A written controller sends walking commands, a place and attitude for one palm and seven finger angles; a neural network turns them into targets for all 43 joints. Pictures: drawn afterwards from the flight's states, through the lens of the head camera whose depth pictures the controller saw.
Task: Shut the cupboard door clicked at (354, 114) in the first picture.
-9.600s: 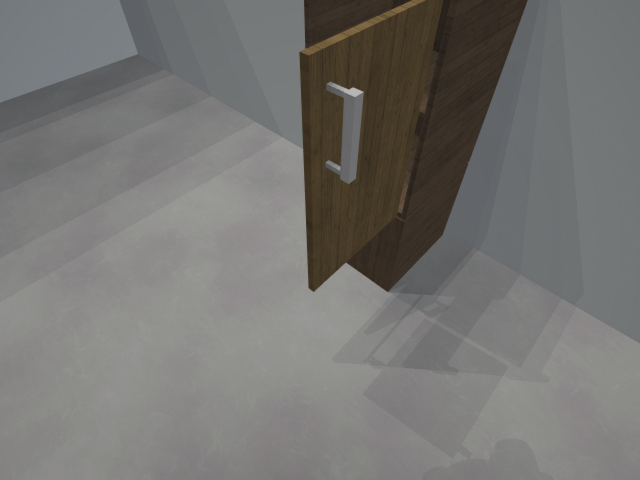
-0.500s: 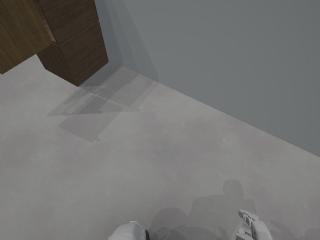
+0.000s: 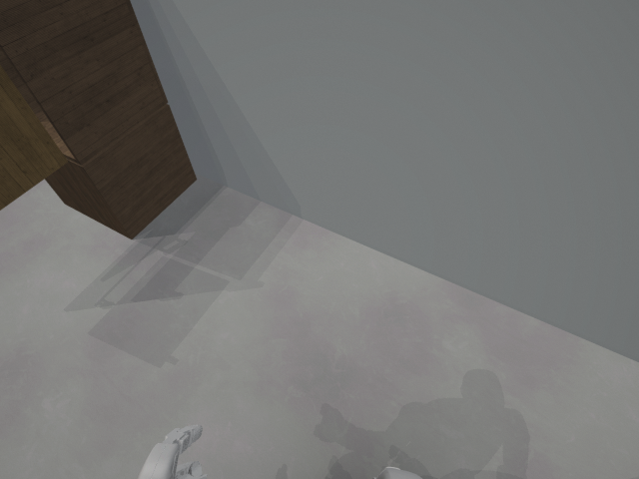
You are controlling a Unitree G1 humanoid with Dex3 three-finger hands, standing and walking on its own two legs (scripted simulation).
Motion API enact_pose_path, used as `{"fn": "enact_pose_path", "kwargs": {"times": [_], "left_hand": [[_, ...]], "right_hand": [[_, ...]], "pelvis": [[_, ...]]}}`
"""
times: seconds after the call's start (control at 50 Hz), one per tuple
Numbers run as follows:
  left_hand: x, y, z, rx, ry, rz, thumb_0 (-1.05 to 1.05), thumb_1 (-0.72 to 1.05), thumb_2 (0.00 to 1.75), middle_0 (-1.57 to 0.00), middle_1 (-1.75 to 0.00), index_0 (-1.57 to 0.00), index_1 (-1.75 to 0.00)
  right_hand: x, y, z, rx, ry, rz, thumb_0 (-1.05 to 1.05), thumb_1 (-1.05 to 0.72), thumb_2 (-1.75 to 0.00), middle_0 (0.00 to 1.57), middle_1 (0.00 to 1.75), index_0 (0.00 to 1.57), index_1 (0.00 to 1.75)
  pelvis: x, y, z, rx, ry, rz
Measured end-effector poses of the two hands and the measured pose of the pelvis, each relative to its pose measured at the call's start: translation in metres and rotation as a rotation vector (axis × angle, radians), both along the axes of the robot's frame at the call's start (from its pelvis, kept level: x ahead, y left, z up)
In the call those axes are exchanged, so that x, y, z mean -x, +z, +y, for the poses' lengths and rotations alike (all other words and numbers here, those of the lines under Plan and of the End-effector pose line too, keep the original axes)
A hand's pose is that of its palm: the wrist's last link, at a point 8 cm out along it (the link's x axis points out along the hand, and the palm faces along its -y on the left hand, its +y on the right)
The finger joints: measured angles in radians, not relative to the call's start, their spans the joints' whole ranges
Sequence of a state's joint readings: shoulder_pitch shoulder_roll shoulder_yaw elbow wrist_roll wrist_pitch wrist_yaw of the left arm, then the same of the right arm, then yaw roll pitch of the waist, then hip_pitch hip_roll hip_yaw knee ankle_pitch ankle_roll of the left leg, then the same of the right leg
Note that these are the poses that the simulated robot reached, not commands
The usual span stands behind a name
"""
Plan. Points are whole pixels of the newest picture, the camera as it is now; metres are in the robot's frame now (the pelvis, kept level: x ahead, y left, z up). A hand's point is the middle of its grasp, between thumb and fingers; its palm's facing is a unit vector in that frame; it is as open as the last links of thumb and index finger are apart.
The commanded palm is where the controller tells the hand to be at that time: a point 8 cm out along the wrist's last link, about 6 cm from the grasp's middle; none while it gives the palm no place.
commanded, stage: walk to a spot facing it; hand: left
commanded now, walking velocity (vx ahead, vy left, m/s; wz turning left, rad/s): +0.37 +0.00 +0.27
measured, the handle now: out of the picture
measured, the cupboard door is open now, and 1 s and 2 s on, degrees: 91 91 91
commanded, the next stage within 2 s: turn to face it in 0.88 s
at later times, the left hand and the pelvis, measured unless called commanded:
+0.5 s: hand out of the picture +0.11 +0.19 -0.18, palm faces +0.25 -0.96 -0.12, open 7.4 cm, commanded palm none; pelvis +0.23 +0.06 -0.01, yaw +10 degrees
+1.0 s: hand (196, 241) +0.57 +0.26 -0.15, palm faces +0.07 -0.98 -0.20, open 7.4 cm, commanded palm none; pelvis +0.46 +0.06 +0.00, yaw +8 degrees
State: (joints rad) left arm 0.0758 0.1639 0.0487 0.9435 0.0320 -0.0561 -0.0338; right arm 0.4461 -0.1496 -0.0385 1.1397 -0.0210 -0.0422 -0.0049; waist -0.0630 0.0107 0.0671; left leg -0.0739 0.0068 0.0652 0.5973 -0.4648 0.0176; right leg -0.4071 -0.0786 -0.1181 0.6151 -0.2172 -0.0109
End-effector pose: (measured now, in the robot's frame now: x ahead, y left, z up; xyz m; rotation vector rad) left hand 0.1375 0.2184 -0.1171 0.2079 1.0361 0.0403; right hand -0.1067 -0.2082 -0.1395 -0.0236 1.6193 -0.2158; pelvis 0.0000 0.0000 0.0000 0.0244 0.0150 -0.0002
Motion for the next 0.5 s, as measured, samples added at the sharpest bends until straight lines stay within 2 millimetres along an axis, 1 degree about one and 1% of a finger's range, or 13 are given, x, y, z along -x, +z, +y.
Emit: {"fn": "enact_pose_path", "kwargs": {"times": [0.04, 0.08, 0.1, 0.12, 0.16, 0.24, 0.28, 0.32, 0.38, 0.42, 0.46, 0.5], "left_hand": [[-0.004, 0.0, -0.007, 0.005, 0.033, 0.006, 0.01, 0.91, 0.9, -0.2, -0.3, -0.2, -0.3], [0.003, 0.0, -0.011, 0.009, 0.08, 0.045, 0.01, 0.91, 0.9, -0.2, -0.3, -0.2, -0.3], [0.009, 0.0, -0.012, 0.012, 0.102, 0.074, 0.01, 0.91, 0.9, -0.2, -0.3, -0.2, -0.3], [0.012, 0.002, -0.008, 0.003, 0.16, 0.079, -0.01, 0.92, 0.9, -0.2, -0.3, -0.2, -0.3], [0.018, 0.006, 0.003, -0.027, 0.21, 0.108, -0.03, 0.96, 0.9, -0.2, -0.3, -0.21, -0.3], [0.036, 0.004, 0.012, -0.036, 0.261, 0.225, -0.02, 0.96, 0.9, -0.2, -0.3, -0.2, -0.3], [0.046, 0.0, 0.012, -0.019, 0.29, 0.289, -0.02, 0.95, 0.9, -0.2, -0.3, -0.2, -0.3], [0.055, -0.006, 0.01, 0.007, 0.32, 0.352, -0.01, 0.94, 0.9, -0.2, -0.3, -0.2, -0.3], [0.064, -0.016, 0.007, 0.055, 0.368, 0.447, 0.0, 0.93, 0.9, -0.2, -0.3, -0.2, -0.3], [0.065, -0.024, 0.008, 0.088, 0.393, 0.507, 0.0, 0.92, 0.9, -0.2, -0.3, -0.2, -0.3], [0.059, -0.034, 0.013, 0.117, 0.405, 0.561, 0.0, 0.91, 0.9, -0.2, -0.3, -0.2, -0.3], [0.039, -0.036, 0.023, 0.127, 0.401, 0.568, 0.01, 0.91, 0.9, -0.2, -0.3, -0.2, -0.3]], "right_hand": [[-0.022, 0.001, -0.009, -0.007, 0.017, 0.015, 0.0, -0.91, -0.9, 0.2, 0.3, 0.2, 0.3], [-0.055, 0.004, -0.018, -0.001, 0.044, -0.005, 0.0, -0.91, -0.9, 0.2, 0.3, 0.2, 0.3], [-0.075, 0.006, -0.023, 0.005, 0.06, -0.026, 0.01, -0.91, -0.9, 0.2, 0.3, 0.19, 0.3], [-0.097, 0.007, -0.027, 0.01, 0.078, -0.052, 0.01, -0.91, -0.9, 0.2, 0.3, 0.19, 0.3], [-0.143, 0.01, -0.032, 0.017, 0.118, -0.11, 0.01, -0.91, -0.9, 0.2, 0.3, 0.19, 0.3], [-0.239, 0.014, -0.032, 0.027, 0.191, -0.235, 0.0, -0.92, -0.9, 0.2, 0.3, 0.19, 0.3], [-0.287, 0.016, -0.026, 0.028, 0.233, -0.293, 0.0, -0.92, -0.9, 0.2, 0.3, 0.19, 0.3], [-0.335, 0.017, -0.015, 0.027, 0.281, -0.346, 0.0, -0.92, -0.9, 0.2, 0.3, 0.19, 0.3], [-0.405, 0.019, 0.009, 0.027, 0.354, -0.419, 0.0, -0.92, -0.9, 0.2, 0.3, 0.19, 0.3], [-0.448, 0.018, 0.028, 0.033, 0.393, -0.472, 0.0, -0.92, -0.9, 0.2, 0.3, 0.19, 0.3], [-0.482, 0.015, 0.045, 0.046, 0.411, -0.528, 0.0, -0.92, -0.9, 0.2, 0.3, 0.19, 0.3], [-0.5, 0.017, 0.057, 0.054, 0.408, -0.552, 0.0, -0.92, -0.9, 0.2, 0.3, 0.19, 0.3]], "pelvis": [[-0.016, 0.002, -0.007, 0.005, 0.023, -0.012], [-0.032, 0.007, -0.011, 0.007, 0.039, -0.016], [-0.041, 0.01, -0.012, 0.009, 0.047, -0.015], [-0.049, 0.013, -0.013, 0.013, 0.057, -0.012], [-0.066, 0.017, -0.015, 0.017, 0.078, -0.006], [-0.103, 0.021, -0.011, 0.022, 0.114, 0.001], [-0.121, 0.02, -0.005, 0.026, 0.129, 0.001], [-0.14, 0.017, 0.003, 0.031, 0.141, -0.002], [-0.172, 0.01, 0.019, 0.036, 0.157, -0.006], [-0.194, 0.002, 0.033, 0.032, 0.164, -0.008], [-0.215, -0.008, 0.048, 0.03, 0.169, -0.011], [-0.23, -0.008, 0.058, 0.026, 0.171, -0.02]]}}
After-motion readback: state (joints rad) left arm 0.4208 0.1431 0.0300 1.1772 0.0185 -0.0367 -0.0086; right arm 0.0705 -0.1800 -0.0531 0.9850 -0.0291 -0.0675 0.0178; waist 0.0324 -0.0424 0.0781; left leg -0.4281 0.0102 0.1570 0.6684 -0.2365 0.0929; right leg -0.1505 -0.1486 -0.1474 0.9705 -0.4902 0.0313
